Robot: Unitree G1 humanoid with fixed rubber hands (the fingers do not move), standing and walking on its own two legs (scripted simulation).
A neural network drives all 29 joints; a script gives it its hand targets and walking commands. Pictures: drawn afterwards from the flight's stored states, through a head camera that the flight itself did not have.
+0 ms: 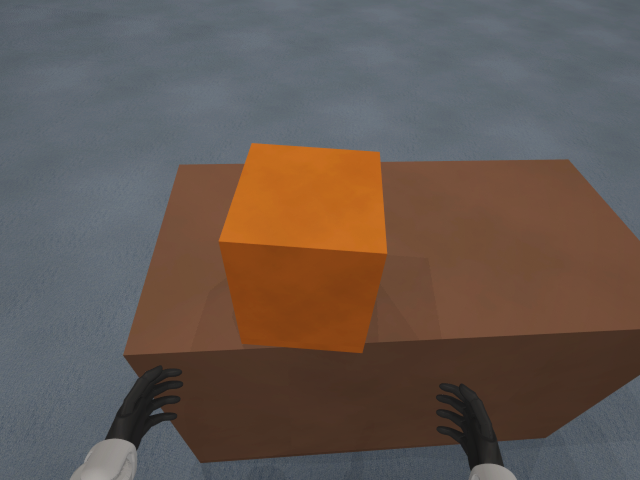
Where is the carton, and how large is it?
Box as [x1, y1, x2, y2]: [219, 143, 386, 352]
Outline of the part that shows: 252,143 219,239 219,245 241,342 263,345 362,352 386,256 379,152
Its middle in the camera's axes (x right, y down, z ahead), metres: -0.02 +0.02 +0.62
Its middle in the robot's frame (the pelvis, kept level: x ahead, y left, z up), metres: +0.44 +0.04 +0.01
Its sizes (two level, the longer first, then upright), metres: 0.210 0.200 0.250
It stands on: a pedestal, 0.66 m high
